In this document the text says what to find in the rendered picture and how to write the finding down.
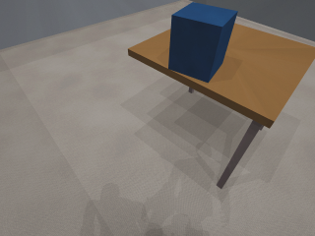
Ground table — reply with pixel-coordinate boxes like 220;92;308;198
128;23;315;189

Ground carton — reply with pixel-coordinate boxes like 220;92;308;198
168;2;238;83

